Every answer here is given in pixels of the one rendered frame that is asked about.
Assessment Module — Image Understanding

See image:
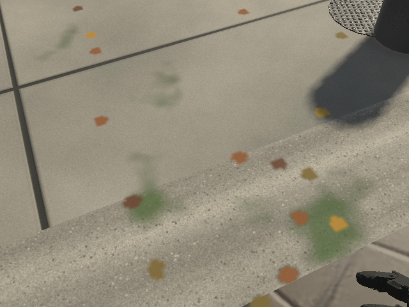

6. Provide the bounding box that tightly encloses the robot right hand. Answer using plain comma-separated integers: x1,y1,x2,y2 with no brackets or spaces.
356,271,409,307

